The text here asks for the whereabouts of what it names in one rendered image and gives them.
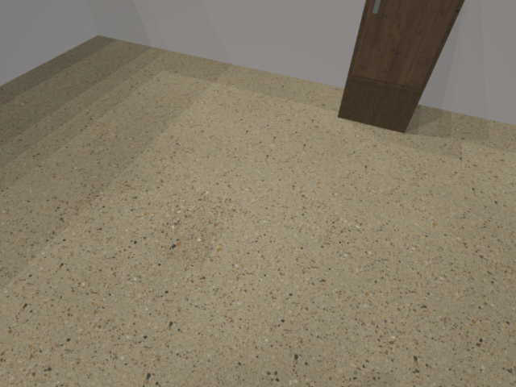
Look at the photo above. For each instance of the cupboard door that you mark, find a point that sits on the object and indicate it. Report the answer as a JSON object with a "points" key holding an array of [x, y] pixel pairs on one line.
{"points": [[399, 43]]}

